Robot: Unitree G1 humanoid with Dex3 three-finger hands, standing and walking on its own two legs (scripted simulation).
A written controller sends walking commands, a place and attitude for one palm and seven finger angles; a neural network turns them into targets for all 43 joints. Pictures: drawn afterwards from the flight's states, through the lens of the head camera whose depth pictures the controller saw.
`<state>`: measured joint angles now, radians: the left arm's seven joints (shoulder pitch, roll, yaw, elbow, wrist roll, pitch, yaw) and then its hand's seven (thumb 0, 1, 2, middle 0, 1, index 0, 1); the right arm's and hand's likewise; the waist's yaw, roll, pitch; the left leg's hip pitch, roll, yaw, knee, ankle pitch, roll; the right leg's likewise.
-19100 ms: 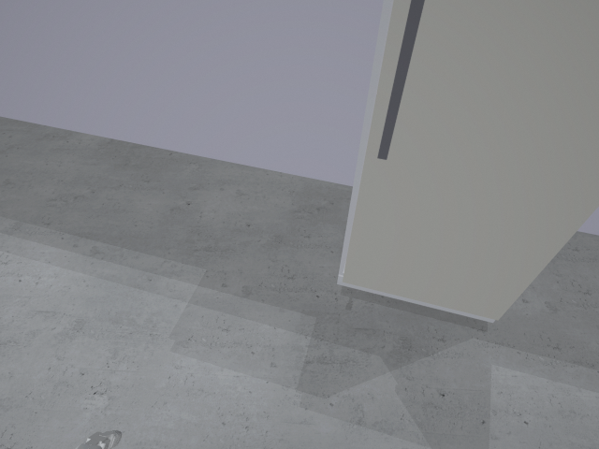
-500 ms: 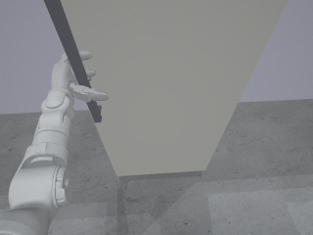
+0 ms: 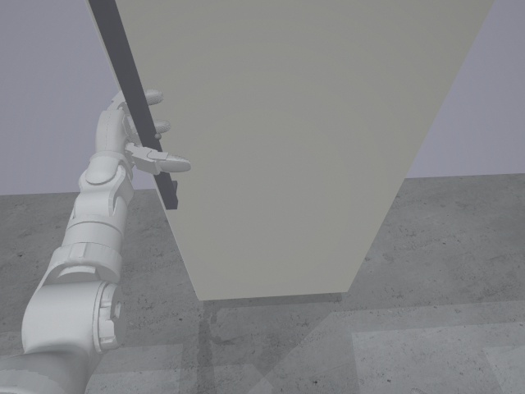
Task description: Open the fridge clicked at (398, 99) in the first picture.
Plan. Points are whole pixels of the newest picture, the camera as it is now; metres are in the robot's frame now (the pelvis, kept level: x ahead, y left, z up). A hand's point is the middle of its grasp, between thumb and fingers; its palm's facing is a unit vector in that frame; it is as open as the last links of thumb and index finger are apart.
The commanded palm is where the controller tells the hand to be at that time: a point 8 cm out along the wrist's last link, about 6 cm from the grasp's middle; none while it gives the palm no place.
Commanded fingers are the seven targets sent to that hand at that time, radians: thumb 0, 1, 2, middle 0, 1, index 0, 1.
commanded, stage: grip the handle and tug to test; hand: left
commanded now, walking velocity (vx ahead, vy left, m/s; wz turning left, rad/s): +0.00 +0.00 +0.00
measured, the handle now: (139, 92) +0.51 +0.19 +0.21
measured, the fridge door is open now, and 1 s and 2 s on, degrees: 0 0 6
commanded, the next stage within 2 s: pull the door a little, standing still in 1.34 s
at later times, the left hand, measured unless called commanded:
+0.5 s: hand (156, 137) +0.45 +0.16 +0.16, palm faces +0.08 -1.00 -0.01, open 7.2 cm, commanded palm +0.43 +0.21 +0.16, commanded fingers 0.00 0.90 0.90 -0.45 -1.40 -0.45 -1.40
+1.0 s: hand (157, 139) +0.45 +0.16 +0.16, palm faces +0.10 -0.99 -0.02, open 5.5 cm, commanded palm +0.42 +0.20 +0.16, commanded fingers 0.00 0.90 0.90 -0.45 -1.40 -0.45 -1.40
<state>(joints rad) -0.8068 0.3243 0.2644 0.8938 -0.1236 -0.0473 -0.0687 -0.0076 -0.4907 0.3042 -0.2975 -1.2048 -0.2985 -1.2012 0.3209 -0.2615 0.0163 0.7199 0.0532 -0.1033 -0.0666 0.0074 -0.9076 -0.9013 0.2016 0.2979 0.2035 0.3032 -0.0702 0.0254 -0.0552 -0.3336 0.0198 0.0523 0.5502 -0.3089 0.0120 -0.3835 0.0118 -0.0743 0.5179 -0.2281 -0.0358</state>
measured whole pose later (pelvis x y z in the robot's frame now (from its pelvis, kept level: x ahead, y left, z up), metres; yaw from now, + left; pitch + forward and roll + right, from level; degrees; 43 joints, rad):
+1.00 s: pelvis -0.01 +0.00 +0.00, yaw +1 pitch +5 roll +0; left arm -0.85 0.32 0.23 0.94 -0.13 -0.07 -0.04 0.01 0.72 0.82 -0.41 -1.40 -0.40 -1.40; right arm 0.31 -0.26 0.02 0.75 0.05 -0.13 -0.07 0.01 -0.91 -0.90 0.20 0.30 0.20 0.30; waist -0.06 0.02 -0.04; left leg -0.34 0.01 0.03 0.55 -0.29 0.01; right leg -0.39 0.01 -0.09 0.52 -0.22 -0.04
